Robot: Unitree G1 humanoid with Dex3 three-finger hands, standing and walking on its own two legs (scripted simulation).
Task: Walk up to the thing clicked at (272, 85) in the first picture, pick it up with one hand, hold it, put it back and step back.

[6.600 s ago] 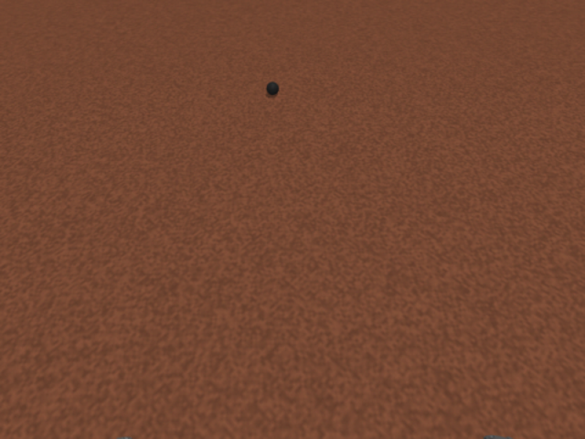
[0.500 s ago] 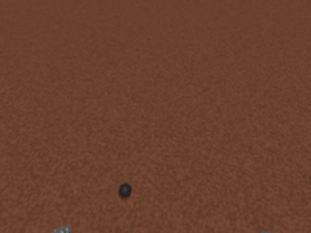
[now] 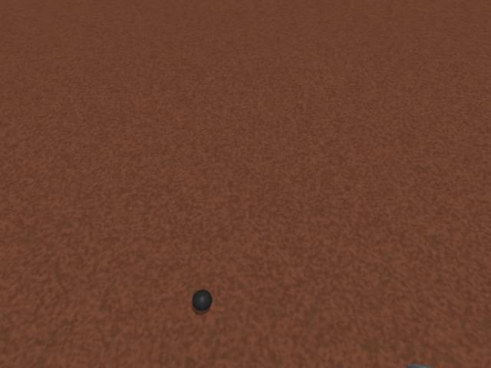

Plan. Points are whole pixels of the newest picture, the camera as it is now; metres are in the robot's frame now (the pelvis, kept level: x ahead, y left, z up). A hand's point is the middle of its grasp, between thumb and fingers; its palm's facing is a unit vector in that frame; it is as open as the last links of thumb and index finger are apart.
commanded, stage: walk up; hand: left
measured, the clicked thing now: (202, 300) +0.45 +0.21 -0.74
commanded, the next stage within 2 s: stand in 0.24 s
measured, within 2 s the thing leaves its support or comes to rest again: neither
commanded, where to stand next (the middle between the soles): +0.06 -0.01 m, yaw -2 degrees
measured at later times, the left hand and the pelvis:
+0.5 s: hand out of the picture +0.08 +0.25 -0.16, palm faces -0.02 -0.94 -0.34, open 7.4 cm; pelvis +0.01 +0.00 +0.00, yaw +0 degrees
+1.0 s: hand out of the picture +0.10 +0.25 -0.15, palm faces -0.01 -0.94 -0.35, open 7.4 cm; pelvis +0.02 +0.00 +0.00, yaw +0 degrees
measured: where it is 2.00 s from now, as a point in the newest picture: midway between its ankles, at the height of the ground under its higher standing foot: outside the picture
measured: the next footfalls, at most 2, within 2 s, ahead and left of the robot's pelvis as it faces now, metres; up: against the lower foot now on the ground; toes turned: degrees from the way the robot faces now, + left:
none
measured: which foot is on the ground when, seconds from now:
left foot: down 0.00-1.00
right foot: down 0.00-1.00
